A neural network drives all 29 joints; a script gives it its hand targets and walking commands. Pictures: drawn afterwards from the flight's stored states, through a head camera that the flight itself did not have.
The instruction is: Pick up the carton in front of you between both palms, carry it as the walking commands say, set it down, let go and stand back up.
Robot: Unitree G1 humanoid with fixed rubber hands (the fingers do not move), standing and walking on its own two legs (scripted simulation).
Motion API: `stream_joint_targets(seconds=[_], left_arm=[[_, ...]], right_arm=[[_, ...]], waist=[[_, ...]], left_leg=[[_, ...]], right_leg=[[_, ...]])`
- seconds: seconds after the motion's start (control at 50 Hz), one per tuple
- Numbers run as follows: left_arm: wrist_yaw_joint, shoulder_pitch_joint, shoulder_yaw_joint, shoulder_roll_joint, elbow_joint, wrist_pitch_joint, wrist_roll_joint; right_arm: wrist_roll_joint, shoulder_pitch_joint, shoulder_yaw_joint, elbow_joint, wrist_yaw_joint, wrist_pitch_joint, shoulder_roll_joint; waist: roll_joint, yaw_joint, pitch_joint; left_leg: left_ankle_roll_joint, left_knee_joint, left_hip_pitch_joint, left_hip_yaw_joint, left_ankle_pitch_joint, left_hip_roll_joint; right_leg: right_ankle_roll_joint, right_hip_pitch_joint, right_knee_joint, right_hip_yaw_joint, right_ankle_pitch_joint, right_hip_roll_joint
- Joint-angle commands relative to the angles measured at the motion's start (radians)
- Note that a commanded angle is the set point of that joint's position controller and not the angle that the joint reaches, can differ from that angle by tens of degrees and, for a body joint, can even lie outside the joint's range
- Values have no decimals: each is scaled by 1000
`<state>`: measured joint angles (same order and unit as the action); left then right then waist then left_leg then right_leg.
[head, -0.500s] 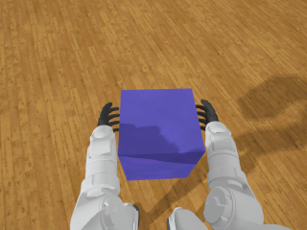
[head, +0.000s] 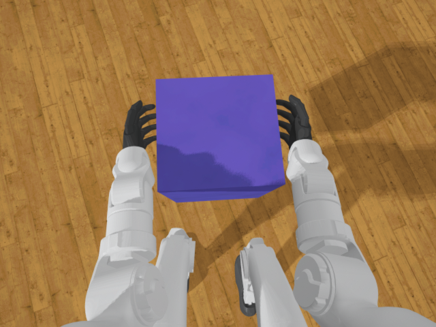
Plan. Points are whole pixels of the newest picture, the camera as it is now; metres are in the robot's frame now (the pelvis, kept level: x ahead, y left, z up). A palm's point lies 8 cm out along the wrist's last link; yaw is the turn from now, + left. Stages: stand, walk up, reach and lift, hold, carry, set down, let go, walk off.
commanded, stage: set down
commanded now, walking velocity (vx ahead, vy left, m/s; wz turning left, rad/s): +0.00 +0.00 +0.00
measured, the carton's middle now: (216, 149) +0.44 +0.03 -0.16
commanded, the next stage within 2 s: none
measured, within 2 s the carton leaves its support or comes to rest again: rests again in 1.48 s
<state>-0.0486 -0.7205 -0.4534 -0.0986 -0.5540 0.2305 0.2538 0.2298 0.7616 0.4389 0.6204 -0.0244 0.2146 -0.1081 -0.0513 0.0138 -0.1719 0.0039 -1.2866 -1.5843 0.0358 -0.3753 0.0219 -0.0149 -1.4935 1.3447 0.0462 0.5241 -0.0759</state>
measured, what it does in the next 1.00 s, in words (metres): lowers itself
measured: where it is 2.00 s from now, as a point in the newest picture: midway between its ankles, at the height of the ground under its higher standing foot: (214, 286)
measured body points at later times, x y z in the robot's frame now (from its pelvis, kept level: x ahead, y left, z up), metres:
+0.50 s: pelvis -0.03 +0.00 -0.13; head +0.27 +0.04 +0.20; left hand +0.46 +0.20 -0.25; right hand +0.49 -0.10 -0.24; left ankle +0.09 +0.12 -0.59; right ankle +0.03 -0.12 -0.59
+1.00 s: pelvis -0.05 +0.00 -0.23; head +0.32 +0.03 +0.03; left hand +0.48 +0.23 -0.39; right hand +0.51 -0.07 -0.39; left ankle +0.09 +0.12 -0.59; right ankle +0.03 -0.12 -0.59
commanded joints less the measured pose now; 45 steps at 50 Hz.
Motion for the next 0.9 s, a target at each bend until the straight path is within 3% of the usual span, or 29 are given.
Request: stream_joint_targets(seconds=[0.0, 0.04, 0.06, 0.08, 0.1, 0.12, 0.16, 0.22, 0.24, 0.26, 0.28, 0.3, 0.4, 0.46, 0.48, 0.5, 0.52, 0.54, 0.58, 0.6, 0.62, 0.66, 0.68, 0.7, 0.76, 0.78, 0.8, 0.82, 0.88], left_arm=[[212, -553, 511, -811, -99, -9, -65], [197, -556, 497, -812, -94, -13, -59], [198, -522, 471, -839, -150, -12, -65], [201, -491, 466, -830, -181, -4, -52], [202, -658, 513, -860, -83, -18, -112], [199, -651, 510, -810, -112, -12, -98], [196, -725, 506, -776, -106, -9, -123], [182, -764, 510, -799, -70, -7, -126], [181, -703, 534, -860, -106, 2, -142], [181, -718, 510, -777, -114, 6, -116], [176, -768, 555, -796, -41, 4, -135], [174, -696, 535, -814, -95, 16, -126], [188, -849, 503, -799, -130, 41, -164], [195, -948, 537, -755, -54, 31, -180], [201, -920, 521, -727, -56, 32, -177], [207, -927, 506, -709, -100, 41, -175], [210, -931, 485, -732, -128, 40, -162], [215, -969, 485, -703, -99, 41, -159], [218, -982, 472, -700, -136, 47, -160], [220, -997, 475, -747, -175, 55, -169], [224, -999, 472, -680, -124, 51, -166], [228, -1069, 463, -621, -129, 41, -184], [227, -1072, 467, -668, -175, 44, -194], [231, -1090, 469, -666, -125, 32, -203], [238, -1091, 481, -602, -171, 24, -217], [243, -1119, 473, -623, -145, 20, -251], [250, -1120, 467, -646, -180, 26, -226], [248, -1141, 479, -598, -204, 21, -249], [247, -1185, 508, -591, -151, 10, -286]], right_arm=[[-91, 522, -506, 88, 187, -10, -866], [-89, 528, -511, 68, 176, -22, -850], [-83, 584, -503, 78, 171, -20, -852], [-100, 592, -516, 57, 171, -24, -822], [-94, 633, -496, 73, 172, -28, -827], [-106, 630, -530, 79, 167, -21, -826], [-120, 707, -510, 83, 153, -19, -805], [-127, 716, -533, 67, 138, -17, -838], [-124, 706, -537, 50, 139, -20, -815], [-161, 752, -558, 48, 141, -20, -822], [-158, 753, -531, 62, 150, -11, -845], [-161, 792, -550, 40, 150, -17, -814], [-143, 889, -513, 73, 142, 13, -776], [-180, 935, -521, 70, 148, 14, -790], [-163, 951, -523, 69, 136, 23, -803], [-181, 954, -504, 99, 137, 26, -797], [-165, 950, -518, 99, 141, 28, -822], [-162, 939, -472, 124, 138, 30, -784], [-149, 979, -452, 131, 146, 32, -762], [-164, 1031, -456, 166, 146, 25, -727], [-172, 1050, -481, 104, 147, 21, -736], [-197, 1095, -477, 151, 139, 25, -701], [-196, 1100, -491, 152, 132, 13, -709], [-191, 1026, -468, 201, 131, 22, -728], [-238, 1141, -507, 155, 126, -1, -692], [-229, 1147, -517, 146, 123, -5, -655], [-244, 1178, -533, 135, 119, -13, -665], [-246, 1169, -556, 147, 114, -9, -686], [-305, 1256, -588, 121, 115, -20, -629]], waist=[[43, 37, -768], [69, 75, -794], [18, 49, -808], [67, 64, -775], [38, 9, -871], [34, 72, -858], [11, 15, -885], [52, 64, -999], [76, 13, -991], [67, 88, -960], [58, 68, -1014], [73, 97, -984], [50, 56, -949], [77, 84, -1012], [9, 93, -1047], [56, 119, -959], [5, 98, -973], [62, 108, -993], [48, 82, -926], [92, 94, -900], [30, 103, -927], [50, 138, -892], [64, 88, -915], [62, 125, -941], [43, 137, -936], [7, 83, -912], [50, 162, -941], [-16, 106, -916], [42, 131, -953]], left_leg=[[9, -8, 591, -27, 292, 113], [19, -61, 520, -52, 308, 122], [7, -56, 554, -29, 316, 126], [13, -73, 533, -36, 336, 122], [17, -110, 520, -34, 273, 130], [19, -130, 496, -61, 280, 120], [23, -167, 442, -44, 251, 118], [35, -217, 481, -74, 274, 130], [38, -229, 481, -48, 285, 120], [26, -231, 473, -48, 278, 117], [32, -228, 524, -46, 280, 125], [37, -263, 430, -56, 305, 120], [36, -324, 351, -64, 185, 125], [36, -386, 360, -77, 286, 115], [36, -393, 351, -78, 284, 117], [33, -395, 284, -78, 294, 105], [26, -397, 302, -77, 266, 112], [37, -426, 267, -102, 208, 115], [26, -437, 280, -70, 204, 105], [37, -451, 236, -87, 210, 102], [28, -456, 230, -72, 230, 95], [33, -496, 219, -92, 226, 88], [37, -508, 248, -82, 231, 87], [44, -516, 238, -108, 225, 92], [30, -576, 265, -83, 285, 80], [41, -568, 201, -77, 283, 68], [36, -605, 208, -104, 318, 76], [24, -607, 195, -80, 283, 67], [31, -647, 223, -92, 313, 55]], right_leg=[[-18, 73, -101, -10, -256, -101], [-9, 49, -65, 3, -257, -106], [-29, 12, -45, -40, -255, -114], [-22, -13, -36, -30, -251, -114], [-11, 9, -3, -42, -225, -115], [-13, -27, 7, -29, -228, -113], [-13, -32, 45, -40, -208, -118], [-19, -55, 109, -52, -203, -131], [-16, -76, 130, -64, -208, -134], [-25, -155, 158, -65, -180, -135], [-17, -154, 177, -92, -181, -143], [-20, -165, 188, -83, -191, -137], [-18, -195, 251, -93, -107, -136], [-11, -248, 300, -90, -159, -139], [-28, -226, 300, -109, -154, -143], [-12, -247, 318, -90, -169, -135], [-25, -259, 314, -106, -150, -140], [-12, -239, 326, -82, -120, -135], [-16, -331, 369, -106, -94, -142], [-8, -337, 361, -103, -95, -138], [-18, -324, 401, -124, -122, -137], [-13, -364, 415, -97, -97, -124], [-18, -378, 430, -126, -90, -133], [-4, -355, 423, -115, -92, -136], [-22, -371, 494, -119, -115, -124], [-19, -378, 500, -141, -133, -124], [-8, -326, 503, -99, -155, -128], [-25, -343, 523, -125, -140, -125], [-12, -344, 569, -123, -157, -127]])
